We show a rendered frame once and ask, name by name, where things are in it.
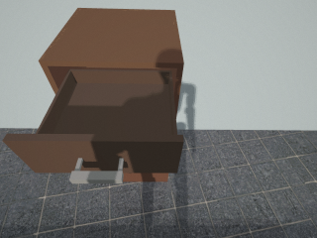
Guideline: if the handle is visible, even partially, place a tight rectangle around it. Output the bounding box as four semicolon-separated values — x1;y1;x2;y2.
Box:
69;158;124;183

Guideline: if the cabinet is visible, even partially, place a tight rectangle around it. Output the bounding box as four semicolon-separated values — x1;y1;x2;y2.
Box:
39;8;184;182

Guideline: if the drawer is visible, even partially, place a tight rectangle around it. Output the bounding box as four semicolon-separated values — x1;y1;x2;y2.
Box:
2;69;184;174

